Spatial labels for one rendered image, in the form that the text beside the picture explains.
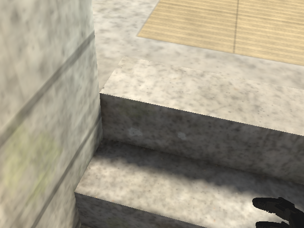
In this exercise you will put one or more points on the right robot hand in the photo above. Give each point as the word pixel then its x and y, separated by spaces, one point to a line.
pixel 283 209

